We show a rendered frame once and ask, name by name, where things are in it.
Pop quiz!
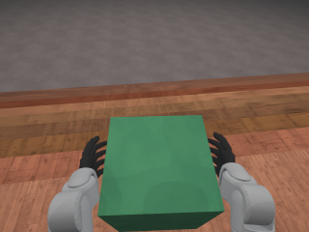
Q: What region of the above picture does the robot right forearm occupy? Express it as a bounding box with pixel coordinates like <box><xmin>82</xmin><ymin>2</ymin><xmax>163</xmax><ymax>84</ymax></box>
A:
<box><xmin>218</xmin><ymin>162</ymin><xmax>275</xmax><ymax>232</ymax></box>

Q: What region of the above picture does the robot left hand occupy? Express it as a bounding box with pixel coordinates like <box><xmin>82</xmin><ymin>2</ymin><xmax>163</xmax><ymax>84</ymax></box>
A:
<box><xmin>78</xmin><ymin>135</ymin><xmax>107</xmax><ymax>177</ymax></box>

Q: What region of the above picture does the carton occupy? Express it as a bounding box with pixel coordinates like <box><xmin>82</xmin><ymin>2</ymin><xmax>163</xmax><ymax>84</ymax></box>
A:
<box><xmin>98</xmin><ymin>115</ymin><xmax>225</xmax><ymax>232</ymax></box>

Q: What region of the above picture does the robot right hand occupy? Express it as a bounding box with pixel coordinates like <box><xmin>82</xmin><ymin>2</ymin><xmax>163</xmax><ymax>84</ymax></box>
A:
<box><xmin>208</xmin><ymin>132</ymin><xmax>236</xmax><ymax>178</ymax></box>

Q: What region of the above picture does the robot left forearm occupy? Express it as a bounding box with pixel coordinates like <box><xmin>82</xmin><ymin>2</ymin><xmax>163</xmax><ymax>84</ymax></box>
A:
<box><xmin>47</xmin><ymin>167</ymin><xmax>100</xmax><ymax>232</ymax></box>

